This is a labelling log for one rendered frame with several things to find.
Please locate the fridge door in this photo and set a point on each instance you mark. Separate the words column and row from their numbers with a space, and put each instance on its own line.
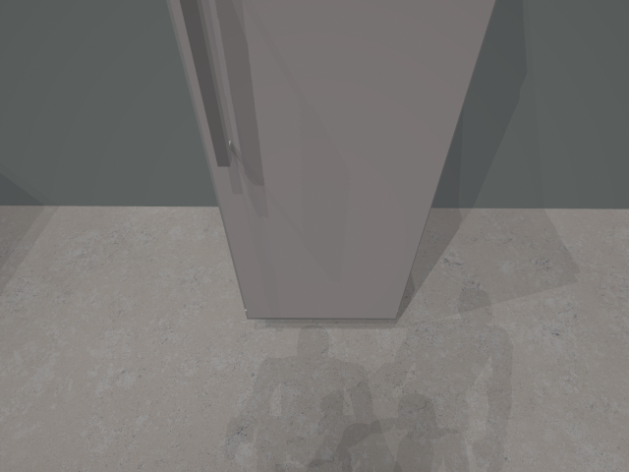
column 340, row 114

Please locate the handle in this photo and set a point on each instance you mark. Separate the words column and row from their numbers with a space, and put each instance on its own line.
column 198, row 38

